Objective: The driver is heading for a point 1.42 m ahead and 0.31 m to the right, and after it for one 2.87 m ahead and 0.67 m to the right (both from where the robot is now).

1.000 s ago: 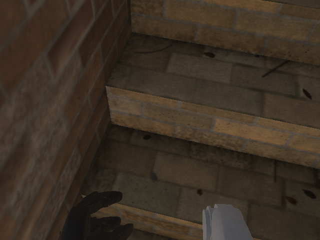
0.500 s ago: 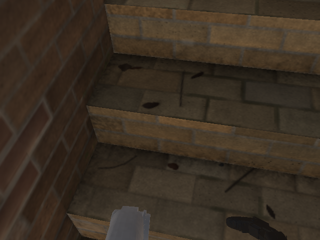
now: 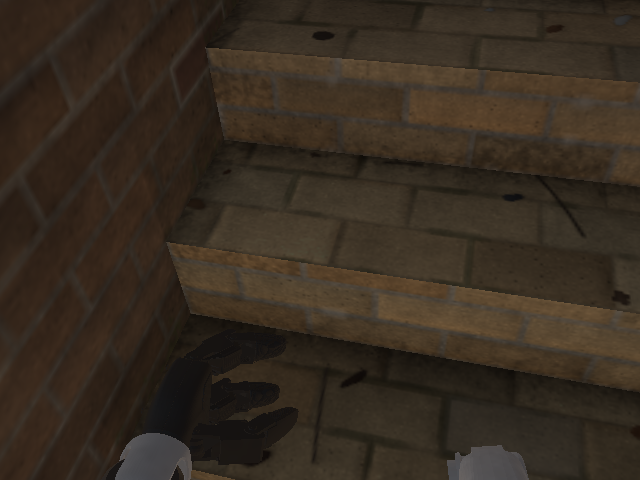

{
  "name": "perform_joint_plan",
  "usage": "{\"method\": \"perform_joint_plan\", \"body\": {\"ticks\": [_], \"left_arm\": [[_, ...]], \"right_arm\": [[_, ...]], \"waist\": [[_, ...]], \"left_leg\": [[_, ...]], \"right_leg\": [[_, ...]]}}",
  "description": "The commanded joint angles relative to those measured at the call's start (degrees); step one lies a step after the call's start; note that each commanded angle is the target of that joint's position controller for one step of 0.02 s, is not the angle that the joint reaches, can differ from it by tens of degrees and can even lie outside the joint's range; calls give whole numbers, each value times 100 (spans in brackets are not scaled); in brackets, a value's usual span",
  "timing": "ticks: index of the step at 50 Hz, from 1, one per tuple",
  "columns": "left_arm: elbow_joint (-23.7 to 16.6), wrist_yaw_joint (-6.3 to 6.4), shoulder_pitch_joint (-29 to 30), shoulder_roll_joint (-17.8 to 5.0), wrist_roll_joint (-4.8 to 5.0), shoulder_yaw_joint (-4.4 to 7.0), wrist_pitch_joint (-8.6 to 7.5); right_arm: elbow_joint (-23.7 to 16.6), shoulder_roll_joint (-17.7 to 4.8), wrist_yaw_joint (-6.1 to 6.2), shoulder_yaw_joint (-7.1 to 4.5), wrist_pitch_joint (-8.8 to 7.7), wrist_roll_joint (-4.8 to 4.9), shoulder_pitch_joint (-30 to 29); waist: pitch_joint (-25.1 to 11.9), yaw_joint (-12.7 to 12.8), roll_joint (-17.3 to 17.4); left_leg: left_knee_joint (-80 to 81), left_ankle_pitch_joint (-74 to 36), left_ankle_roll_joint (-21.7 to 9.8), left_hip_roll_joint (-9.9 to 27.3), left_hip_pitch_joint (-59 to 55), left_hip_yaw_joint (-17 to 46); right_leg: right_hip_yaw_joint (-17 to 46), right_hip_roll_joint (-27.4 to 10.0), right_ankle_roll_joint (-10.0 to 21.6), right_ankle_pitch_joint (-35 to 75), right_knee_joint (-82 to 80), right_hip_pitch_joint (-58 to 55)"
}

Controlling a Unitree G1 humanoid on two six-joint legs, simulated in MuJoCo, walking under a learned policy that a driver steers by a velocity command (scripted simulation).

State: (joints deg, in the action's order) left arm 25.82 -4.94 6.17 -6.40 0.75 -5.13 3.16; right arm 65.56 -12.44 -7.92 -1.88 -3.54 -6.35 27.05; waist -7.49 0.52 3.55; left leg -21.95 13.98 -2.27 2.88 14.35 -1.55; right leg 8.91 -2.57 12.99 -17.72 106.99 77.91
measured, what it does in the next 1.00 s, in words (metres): climbs: right foot 0.19 m higher, then left foot 0.19 m higher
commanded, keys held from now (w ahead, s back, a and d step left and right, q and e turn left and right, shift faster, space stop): w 1.00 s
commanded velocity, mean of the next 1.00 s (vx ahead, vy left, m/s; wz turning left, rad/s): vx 0.46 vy -0.08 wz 0.00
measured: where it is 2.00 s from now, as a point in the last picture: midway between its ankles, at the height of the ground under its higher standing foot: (466, 28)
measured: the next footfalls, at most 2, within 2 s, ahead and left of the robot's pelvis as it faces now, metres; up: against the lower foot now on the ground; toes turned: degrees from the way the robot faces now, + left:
right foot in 0.08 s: +0.17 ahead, -0.19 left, +0.19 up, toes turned +3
left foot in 0.58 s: +0.55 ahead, +0.07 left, +0.38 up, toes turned +2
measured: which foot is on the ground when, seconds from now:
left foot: down 0.00-0.10, up 0.12-0.56, down 0.58-1.00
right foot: up 0.00-0.06, down 0.08-0.58, up 0.60-1.00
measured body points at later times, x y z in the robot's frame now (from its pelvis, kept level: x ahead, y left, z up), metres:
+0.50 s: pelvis +0.29 -0.06 +0.18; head +0.32 -0.08 +0.63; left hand +0.18 +0.17 +0.06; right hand +0.58 -0.19 +0.16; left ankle +0.46 +0.06 -0.24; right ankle +0.13 -0.20 -0.56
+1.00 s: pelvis +0.60 -0.05 +0.39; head +0.63 -0.02 +0.84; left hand +0.87 +0.06 +0.32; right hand +0.51 -0.25 +0.26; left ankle +0.51 +0.06 -0.37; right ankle +0.71 -0.14 -0.03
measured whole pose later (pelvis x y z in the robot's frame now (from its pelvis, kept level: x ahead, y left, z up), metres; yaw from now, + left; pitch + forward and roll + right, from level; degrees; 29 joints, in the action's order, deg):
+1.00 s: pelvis +0.60 -0.05 +0.39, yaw +1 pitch +6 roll -3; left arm 37.8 1.4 7.1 0.1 -0.9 -3.9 2.4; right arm 60.2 -4.5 6.3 0.7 -7.6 -0.3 29.8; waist -2.0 -3.8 -0.2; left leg -6.5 9.5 -0.4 3.3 2.1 -1.2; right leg -9.1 -4.4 10.4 -21.0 116.4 80.7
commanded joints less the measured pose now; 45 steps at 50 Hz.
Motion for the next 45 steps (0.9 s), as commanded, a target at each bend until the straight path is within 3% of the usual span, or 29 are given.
{"method": "perform_joint_plan", "body": {"ticks": [1, 2, 3, 4, 5, 6, 7, 10, 13, 17, 20, 21, 22, 24, 25, 27, 28, 29, 30, 31, 33, 34, 36, 38, 40, 42, 43, 44, 45], "left_arm": [[526, 461, -678, 325, -175, 146, -255], [717, 691, -835, 325, -3, 63, -370], [976, 842, -1447, 138, 160, 210, -520], [1181, 835, -1925, -171, 54, 361, -585], [1242, 805, -2580, -1054, -190, 652, -632], [1618, 914, -2864, -1798, -189, 880, -621], [1581, 931, -2383, -1905, -67, 941, -644], [2085, 693, -1858, -1178, -113, 908, -854], [2443, 630, -2436, -507, -32, 771, -979], [2648, 838, -3073, -728, -192, 803, -1170], [2810, 717, -3605, -1102, -162, 919, -1379], [3671, 26, -3964, -321, -1003, 531, -954], [2956, 580, -3853, -780, -130, 846, -1104], [2917, 930, -3420, -1038, 103, 800, -1101], [2640, 982, -2698, -1133, 212, 773, -1122], [2646, 912, -3251, -2305, 313, 1135, -1293], [3977, -667, -4754, -2222, -753, 1057, -916], [3475, -990, -3806, -1649, -660, 1200, -635], [3643, -1315, -5344, -488, -1187, 894, -433], [3620, -1294, -4973, -1602, -664, 1326, -429], [2553, -652, -2461, -836, -279, 1126, -590], [2553, -237, -2468, -519, -339, 966, -769], [2445, 69, -2693, 182, -274, 571, -608], [2225, -2, -2185, 144, -131, 499, -328], [1662, 0, -1528, 185, -99, 372, -283], [1152, 71, -542, -597, 128, 508, -239], [818, 465, 519, 497, 82, 223, -183], [763, 612, 714, 619, 70, 130, -137], [914, 696, 149, 696, 31, 151, -110]], "right_arm": [[-1406, -1186, 822, -451, -55, 536, -1483], [-1243, -1257, 1182, -437, -116, 683, -967], [-1273, -1273, 1219, -421, -126, 589, -648], [-1444, -1268, 1062, -464, -103, 441, -751], [-1971, -852, 880, -468, -90, 420, -1035], [-2387, -270, 566, -408, -33, 292, -1447], [-2552, 342, 469, -340, 62, -60, -1569], [-3099, 603, 559, -56, 148, -134, -1975], [-3369, 622, 725, 43, 411, -11, -2270], [-3662, 866, 800, 115, 619, 277, -2933], [-4194, 1035, 946, 212, 614, 357, -3746], [-4045, 342, 599, 469, 328, 659, -4011], [-4548, 1180, 845, 402, 481, 488, -4423], [-4800, 788, 847, 418, 583, 654, -4498], [-4522, 831, 872, 360, 634, 861, -3819], [-3764, 363, 1033, 57, 831, 915, -1886], [-4585, 156, 521, 220, 1229, 654, -2656], [-3659, -138, 496, -62, 1248, 694, -1172], [-2695, -498, 345, 0, 1308, 663, -178], [-2555, -579, 67, -63, 1179, 426, 722], [-1562, -323, 194, -88, 532, 707, 354], [-1260, 534, 158, 174, 223, 675, 37], [-821, 1225, 44, 427, 23, 351, -832], [-667, 1124, 79, 381, -56, 374, -1098], [-582, 834, 101, 361, -149, 17, -1258], [-665, 86, 41, 235, -200, -231, -1100], [-484, -155, 968, 174, -376, 541, -297], [-450, -129, 1289, 253, -445, 711, 259], [-498, -271, 1487, 197, -475, 706, 640]], "waist": [[89, 466, -255], [-272, 293, 382], [-805, 278, 542], [-1254, 484, 477], [-1451, 662, -934], [-1195, 657, -3102], [-834, 421, -2862], [376, -236, -1015], [710, -248, -581], [1121, -33, -381], [1795, -33, -547], [1092, -225, -366], [1989, 38, -641], [1825, -78, -331], [1182, -469, -473], [-1163, -1068, -1310], [-1699, -1658, -3218], [-1176, -1699, -1780], [-3256, -583, 915], [-2462, -1341, 672], [36, -1005, 169], [-65, -540, -614], [70, 178, -721], [477, 559, -117], [819, 757, -25], [581, 484, -55], [1726, 33, -1587], [1743, -204, -1671], [1207, -151, -846]], "left_leg": [[2069, -4125, -970, 602, 1287, -714], [1498, -5854, -971, 574, 553, -585], [229, -7295, -1056, 628, -466, -684], [-1079, -7892, -992, 667, -892, -658], [-3022, -6264, -654, 309, 459, -449], [-5007, -694, -595, -632, 2491, 55], [-7490, -80, -481, -998, 3621, 1391], [-9444, -285, -633, -580, 4968, 1075], [-10359, 197, -521, -570, 5517, 1036], [-11259, 467, -397, -556, 6637, 838], [-12422, 1308, -581, -445, 8232, 882], [-10211, 534, -1442, 82, 9031, 818], [-10147, 1261, -723, -104, 7310, -158], [-7405, 482, -550, 331, 4600, -671], [-6272, 290, -693, -89, 2143, -1207], [-5918, 1095, -752, -880, 513, -1203], [-3572, -843, -849, -991, 232, -538], [-2232, -1203, -1118, -996, -207, -303], [-2118, -4521, -3134, 341, -2782, 3139], [-237, -406, -3235, 1109, -1705, 5898], [159, 3182, -2251, 1190, -340, 5475], [-149, 2267, -1892, 1020, -360, 4633], [-241, 1527, -1426, 945, 612, 3260], [86, 1033, -1110, 751, 1246, 2064], [602, 1307, -847, 580, 2106, 1108], [843, 1567, -527, 240, 2939, 407], [2066, 354, -463, 765, 2943, 550], [2345, -699, -426, 865, 2614, 882], [2141, -2275, -502, 1087, 1193, 978]], "right_leg": [[-2189, 208, -537, -461, -1990, -3823], [-2252, 495, -638, -1048, -2720, -4199], [-2131, 867, -664, -1907, -3580, -4443], [-1579, 1165, -585, -2167, -4483, -4878], [1174, 55, -9, -2683, -5733, -5786], [3822, -401, 400, -3936, -8182, -6451], [4744, -616, 375, -4886, -8911, -6445], [2939, -516, -73, -2925, -7840, -5707], [1922, -538, -53, -809, -7992, -6009], [1474, -1159, 56, 672, -8646, -6631], [1128, -1437, -74, -236, -9311, -6948], [355, -1009, -272, -770, -8950, -7334], [279, -958, -377, -626, -10326, -6113], [-303, -856, -223, 934, -11796, -5006], [-970, -701, -263, 5035, -11332, -4537], [-1074, -1228, -248, 11314, -8604, -6760], [-236, -1917, 482, 13061, -8141, -7172], [-303, -1421, 474, 12387, -5926, -6644], [62, -266, 208, 4380, -3489, -4545], [1733, 1036, -165, 2737, -458, -3689], [1022, 800, -49, 2193, 1791, -714], [1054, 595, 156, 2481, 2000, -172], [634, 157, 268, 2462, 2603, 155], [84, 108, 409, 688, 4074, 810], [-290, 32, 585, 384, 3779, 923], [-649, -298, 333, 1186, 1655, -45], [-1549, -131, -473, 670, 1031, -814], [-1796, -209, -735, 578, 478, -1019], [-1778, -199, -751, 504, 1012, -799]]}}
